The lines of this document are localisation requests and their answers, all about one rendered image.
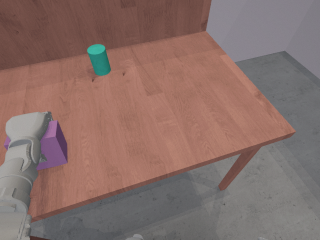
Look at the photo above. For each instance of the robot left upper arm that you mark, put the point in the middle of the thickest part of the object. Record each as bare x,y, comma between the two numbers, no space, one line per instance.
15,226

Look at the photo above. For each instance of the robot left hand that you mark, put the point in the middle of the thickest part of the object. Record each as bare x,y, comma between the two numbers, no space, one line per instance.
33,124

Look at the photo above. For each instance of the robot left forearm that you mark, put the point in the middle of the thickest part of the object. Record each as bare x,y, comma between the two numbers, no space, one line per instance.
18,172

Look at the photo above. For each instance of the table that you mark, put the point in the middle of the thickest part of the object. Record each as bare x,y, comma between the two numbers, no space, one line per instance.
173,101

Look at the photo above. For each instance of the sponge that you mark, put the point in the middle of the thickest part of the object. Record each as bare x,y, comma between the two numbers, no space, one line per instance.
53,146

